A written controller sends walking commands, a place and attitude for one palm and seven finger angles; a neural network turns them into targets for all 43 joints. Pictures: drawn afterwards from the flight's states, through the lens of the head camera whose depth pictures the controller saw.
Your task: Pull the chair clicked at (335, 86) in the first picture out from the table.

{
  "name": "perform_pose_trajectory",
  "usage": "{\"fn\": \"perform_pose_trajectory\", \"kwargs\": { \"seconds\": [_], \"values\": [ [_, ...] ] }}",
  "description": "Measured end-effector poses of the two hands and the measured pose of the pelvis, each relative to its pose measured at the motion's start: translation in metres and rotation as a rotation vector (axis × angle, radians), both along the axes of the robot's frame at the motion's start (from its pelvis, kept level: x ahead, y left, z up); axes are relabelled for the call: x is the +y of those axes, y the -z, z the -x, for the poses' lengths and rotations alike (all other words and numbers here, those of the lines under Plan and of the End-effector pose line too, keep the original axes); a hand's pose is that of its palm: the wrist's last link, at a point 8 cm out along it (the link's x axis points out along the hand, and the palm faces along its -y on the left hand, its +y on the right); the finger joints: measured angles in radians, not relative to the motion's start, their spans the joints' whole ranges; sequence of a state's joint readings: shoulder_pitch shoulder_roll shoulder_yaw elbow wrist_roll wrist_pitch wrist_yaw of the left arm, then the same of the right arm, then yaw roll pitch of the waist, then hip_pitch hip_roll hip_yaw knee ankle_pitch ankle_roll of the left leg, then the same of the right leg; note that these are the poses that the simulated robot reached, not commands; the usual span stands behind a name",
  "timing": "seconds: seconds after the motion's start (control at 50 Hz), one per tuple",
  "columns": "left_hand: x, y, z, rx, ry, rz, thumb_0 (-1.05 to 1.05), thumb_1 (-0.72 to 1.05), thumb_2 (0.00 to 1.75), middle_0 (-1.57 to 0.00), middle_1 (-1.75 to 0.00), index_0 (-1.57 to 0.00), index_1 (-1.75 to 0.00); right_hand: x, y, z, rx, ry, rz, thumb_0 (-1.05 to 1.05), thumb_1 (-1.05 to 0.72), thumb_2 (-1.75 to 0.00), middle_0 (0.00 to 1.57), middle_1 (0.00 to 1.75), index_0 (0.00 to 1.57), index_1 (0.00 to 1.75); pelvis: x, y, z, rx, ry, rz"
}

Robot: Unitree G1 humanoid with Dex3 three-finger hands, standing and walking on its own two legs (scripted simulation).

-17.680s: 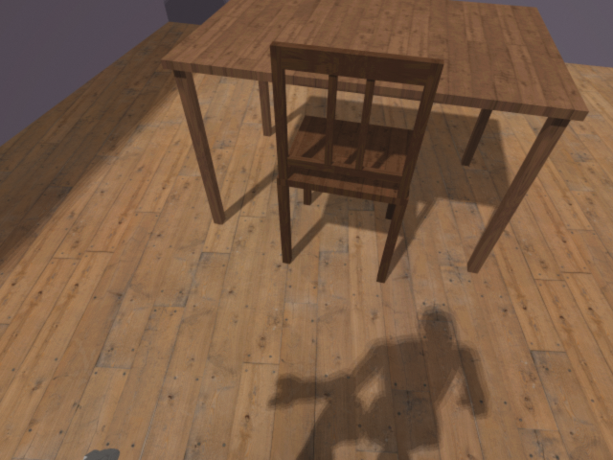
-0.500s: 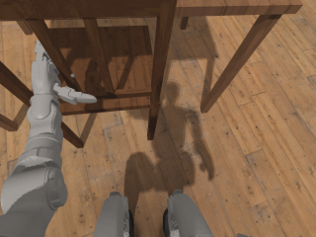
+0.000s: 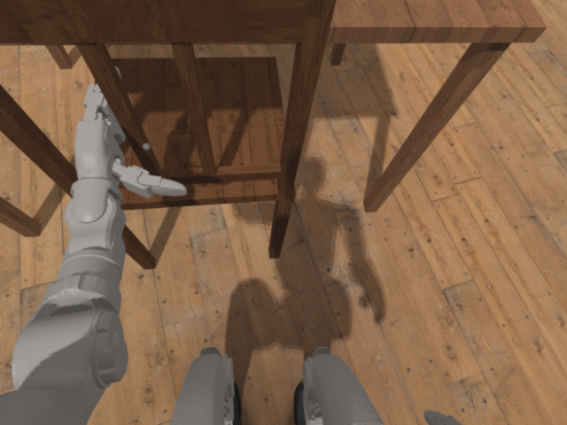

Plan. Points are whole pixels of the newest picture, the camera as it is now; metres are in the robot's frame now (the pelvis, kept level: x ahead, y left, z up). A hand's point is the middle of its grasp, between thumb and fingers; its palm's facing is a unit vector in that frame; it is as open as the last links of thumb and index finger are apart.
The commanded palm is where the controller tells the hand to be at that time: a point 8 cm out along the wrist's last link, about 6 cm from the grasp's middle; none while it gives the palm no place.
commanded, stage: hook a spindle and tug to test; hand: left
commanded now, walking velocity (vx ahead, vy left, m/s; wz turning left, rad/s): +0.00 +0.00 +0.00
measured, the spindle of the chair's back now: (129, 122) +0.52 +0.20 +0.03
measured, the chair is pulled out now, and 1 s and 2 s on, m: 0.00 0.01 0.09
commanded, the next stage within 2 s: step backward, pulling the chair out in 1.30 s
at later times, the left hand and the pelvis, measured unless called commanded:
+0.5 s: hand (145, 142) +0.49 +0.17 +0.04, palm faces +0.11 -0.99 -0.02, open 9.3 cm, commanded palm +0.45 +0.20 +0.03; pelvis +0.00 +0.00 +0.00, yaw +0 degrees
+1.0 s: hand (149, 150) +0.48 +0.16 +0.04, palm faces +0.09 -1.00 -0.02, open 5.6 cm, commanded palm +0.43 +0.20 +0.03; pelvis +0.02 +0.00 +0.01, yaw +0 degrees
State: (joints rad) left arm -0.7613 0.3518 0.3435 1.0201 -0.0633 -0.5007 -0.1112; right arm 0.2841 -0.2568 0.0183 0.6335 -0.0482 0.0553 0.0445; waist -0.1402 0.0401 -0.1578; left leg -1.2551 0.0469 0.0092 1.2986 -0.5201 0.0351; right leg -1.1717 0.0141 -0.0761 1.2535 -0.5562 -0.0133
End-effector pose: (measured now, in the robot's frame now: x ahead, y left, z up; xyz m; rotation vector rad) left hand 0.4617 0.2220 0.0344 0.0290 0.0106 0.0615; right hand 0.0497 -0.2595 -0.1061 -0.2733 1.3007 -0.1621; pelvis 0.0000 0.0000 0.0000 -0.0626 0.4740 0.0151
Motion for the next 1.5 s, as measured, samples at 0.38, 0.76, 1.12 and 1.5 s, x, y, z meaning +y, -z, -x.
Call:
{"fn": "perform_pose_trajectory", "kwargs": {
  "seconds": [0.38,0.76,1.12,1.5],
  "values": [
    [0.000,-0.003,0.001,-0.002,-0.036,-0.002,-0.01,-0.16,0.44,-0.40,-1.18,-0.36,-1.18,0.001,0.002,0.009,0.018,0.015,-0.018,0.00,-0.90,-0.89,0.20,0.30,0.20,0.30,-0.002,-0.001,-0.001,-0.003,0.003,-0.006],
    [-0.004,-0.003,0.002,0.001,-0.045,0.005,0.01,0.74,0.83,-0.38,-1.32,-0.36,-1.38,-0.002,-0.006,-0.009,0.012,0.019,-0.022,0.00,-0.90,-0.89,0.20,0.30,0.20,0.30,-0.004,-0.010,-0.016,-0.001,0.007,-0.011],
    [-0.007,-0.004,0.017,0.008,-0.022,0.010,0.01,0.75,0.79,-0.35,-1.34,-0.34,-1.39,0.001,-0.011,-0.045,-0.074,0.001,-0.044,0.00,-0.90,-0.89,0.20,0.30,0.20,0.30,-0.005,-0.016,-0.028,-0.010,0.013,-0.021],
    [-0.013,-0.018,0.035,0.156,-0.049,-0.078,0.02,0.72,0.82,-0.36,-1.28,-0.35,-1.41,0.008,-0.028,-0.058,-0.104,0.058,-0.044,0.01,-0.90,-0.89,0.20,0.30,0.20,0.30,-0.004,-0.039,-0.025,-0.130,-0.001,-0.033]
  ]
}}
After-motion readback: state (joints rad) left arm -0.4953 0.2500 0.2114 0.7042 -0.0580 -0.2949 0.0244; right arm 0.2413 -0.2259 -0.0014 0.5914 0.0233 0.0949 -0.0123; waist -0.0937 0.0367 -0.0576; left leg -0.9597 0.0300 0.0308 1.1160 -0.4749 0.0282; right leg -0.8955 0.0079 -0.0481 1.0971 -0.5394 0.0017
